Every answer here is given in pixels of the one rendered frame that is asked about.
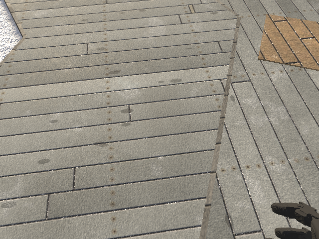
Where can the robot right hand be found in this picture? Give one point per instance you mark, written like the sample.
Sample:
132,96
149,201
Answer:
303,213

